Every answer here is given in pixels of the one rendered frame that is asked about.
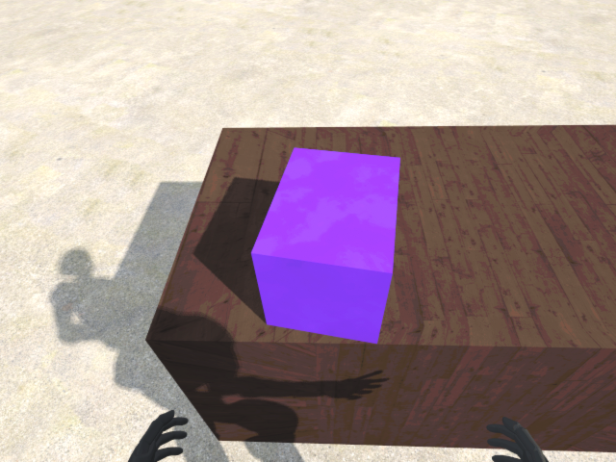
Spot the robot left hand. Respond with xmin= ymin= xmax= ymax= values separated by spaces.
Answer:
xmin=128 ymin=410 xmax=189 ymax=462

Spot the pedestal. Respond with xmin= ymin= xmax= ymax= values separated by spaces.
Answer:
xmin=145 ymin=125 xmax=616 ymax=452

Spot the robot right hand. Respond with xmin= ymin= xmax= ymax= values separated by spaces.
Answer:
xmin=486 ymin=417 xmax=549 ymax=462

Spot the carton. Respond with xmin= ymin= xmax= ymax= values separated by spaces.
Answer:
xmin=251 ymin=148 xmax=400 ymax=344

